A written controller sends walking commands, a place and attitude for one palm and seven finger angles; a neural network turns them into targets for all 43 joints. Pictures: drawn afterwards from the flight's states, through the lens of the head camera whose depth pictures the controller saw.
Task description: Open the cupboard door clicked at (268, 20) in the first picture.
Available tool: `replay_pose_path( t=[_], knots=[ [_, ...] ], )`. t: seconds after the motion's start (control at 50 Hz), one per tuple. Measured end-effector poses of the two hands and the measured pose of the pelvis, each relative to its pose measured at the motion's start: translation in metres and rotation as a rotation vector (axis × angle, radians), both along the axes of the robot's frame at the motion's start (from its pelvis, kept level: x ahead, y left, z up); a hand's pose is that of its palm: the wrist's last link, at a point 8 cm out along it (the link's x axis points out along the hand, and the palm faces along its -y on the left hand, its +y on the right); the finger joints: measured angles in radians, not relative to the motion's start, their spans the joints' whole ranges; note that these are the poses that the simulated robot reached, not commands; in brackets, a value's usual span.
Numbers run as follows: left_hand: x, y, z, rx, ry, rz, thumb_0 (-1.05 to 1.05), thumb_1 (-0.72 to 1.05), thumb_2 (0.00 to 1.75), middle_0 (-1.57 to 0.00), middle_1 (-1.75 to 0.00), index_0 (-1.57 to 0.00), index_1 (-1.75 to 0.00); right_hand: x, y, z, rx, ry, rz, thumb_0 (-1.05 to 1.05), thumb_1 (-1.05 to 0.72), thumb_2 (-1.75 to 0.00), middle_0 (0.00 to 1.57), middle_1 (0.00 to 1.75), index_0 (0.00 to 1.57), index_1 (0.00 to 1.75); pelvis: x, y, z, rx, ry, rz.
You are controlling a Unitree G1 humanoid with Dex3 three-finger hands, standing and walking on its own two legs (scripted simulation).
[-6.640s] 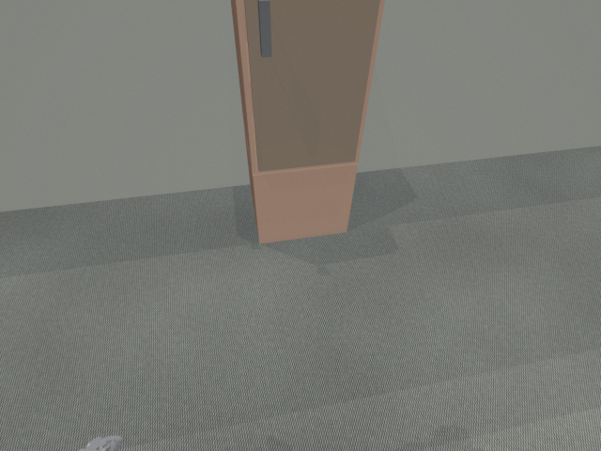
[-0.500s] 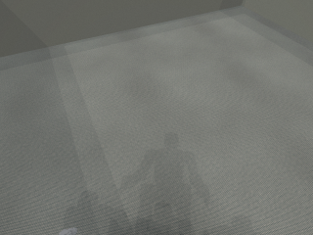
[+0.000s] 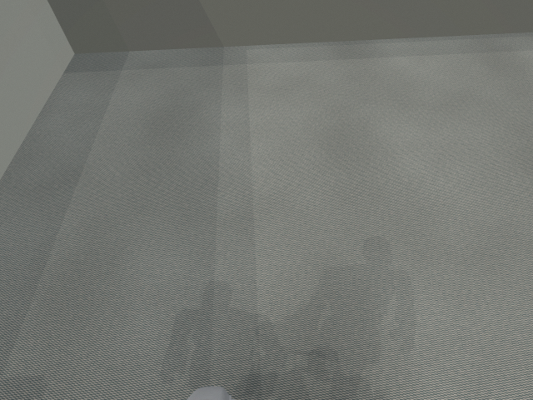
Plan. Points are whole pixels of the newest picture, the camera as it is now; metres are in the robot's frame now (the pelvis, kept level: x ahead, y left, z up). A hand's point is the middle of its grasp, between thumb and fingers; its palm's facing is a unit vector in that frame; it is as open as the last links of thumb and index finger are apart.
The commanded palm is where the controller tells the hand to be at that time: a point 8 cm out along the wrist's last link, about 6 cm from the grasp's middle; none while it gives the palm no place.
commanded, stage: turn to face it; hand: left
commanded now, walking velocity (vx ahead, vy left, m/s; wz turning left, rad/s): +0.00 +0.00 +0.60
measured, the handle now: out of the picture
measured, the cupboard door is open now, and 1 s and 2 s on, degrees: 0 0 0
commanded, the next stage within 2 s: none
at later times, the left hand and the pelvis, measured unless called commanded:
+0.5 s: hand out of the picture +0.07 +0.25 -0.15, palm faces +0.28 -0.92 -0.27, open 7.4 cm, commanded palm none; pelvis +0.00 +0.02 +0.00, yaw +16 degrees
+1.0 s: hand out of the picture -0.10 +0.21 -0.18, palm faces +0.60 -0.76 -0.25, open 7.4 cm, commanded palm none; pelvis -0.02 +0.01 -0.01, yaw +37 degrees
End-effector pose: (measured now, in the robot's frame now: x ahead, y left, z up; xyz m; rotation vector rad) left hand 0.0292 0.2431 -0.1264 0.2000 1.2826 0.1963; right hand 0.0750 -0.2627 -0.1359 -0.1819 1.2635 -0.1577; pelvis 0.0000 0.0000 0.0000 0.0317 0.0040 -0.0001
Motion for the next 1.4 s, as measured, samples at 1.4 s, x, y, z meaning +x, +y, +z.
replay_pose_path(
  t=[1.4],
  knots=[
    [-0.178,0.022,0.005,0.076,-0.129,0.793,0.01,0.91,0.9,-0.2,-0.3,-0.2,-0.3,0.132,0.162,0.008,0.019,-0.069,0.83,0.01,-0.9,-0.9,0.21,0.3,0.21,0.3,-0.022,0.015,-0.001,-0.034,-0.014,0.847]
  ],
)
